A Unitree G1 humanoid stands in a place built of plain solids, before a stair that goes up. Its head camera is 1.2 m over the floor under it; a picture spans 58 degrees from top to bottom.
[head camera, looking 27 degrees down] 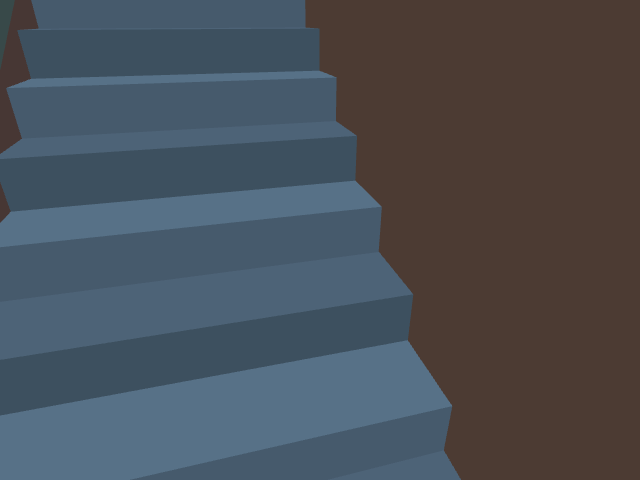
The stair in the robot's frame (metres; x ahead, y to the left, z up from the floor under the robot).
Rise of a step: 0.17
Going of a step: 0.26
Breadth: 1.14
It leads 15 degrees to the left of straight ahead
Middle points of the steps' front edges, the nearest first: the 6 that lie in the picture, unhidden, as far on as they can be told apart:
0.63 0.22 0.33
0.89 0.28 0.50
1.14 0.35 0.67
1.39 0.42 0.83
1.64 0.48 1.00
1.89 0.55 1.17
